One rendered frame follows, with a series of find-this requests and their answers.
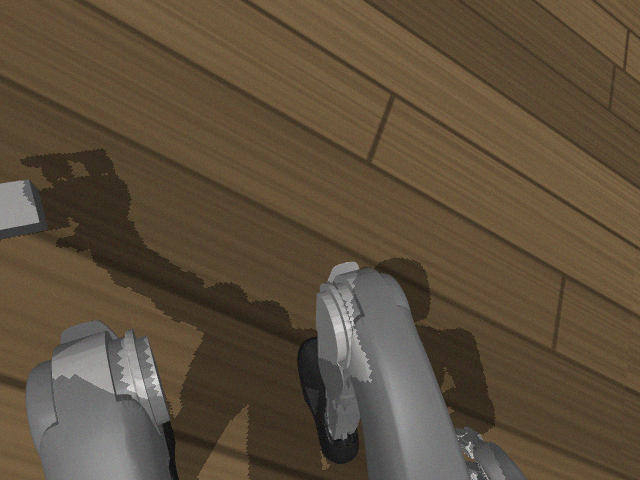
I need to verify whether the right robot foot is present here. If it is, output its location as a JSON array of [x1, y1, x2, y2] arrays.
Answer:
[[297, 337, 359, 464]]

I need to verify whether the right robot hand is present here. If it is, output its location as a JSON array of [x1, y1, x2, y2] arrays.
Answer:
[[454, 426, 527, 480]]

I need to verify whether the small box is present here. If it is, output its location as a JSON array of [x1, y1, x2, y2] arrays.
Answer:
[[0, 179, 48, 239]]

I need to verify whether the left robot foot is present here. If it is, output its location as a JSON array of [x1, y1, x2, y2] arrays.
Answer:
[[162, 421, 179, 480]]

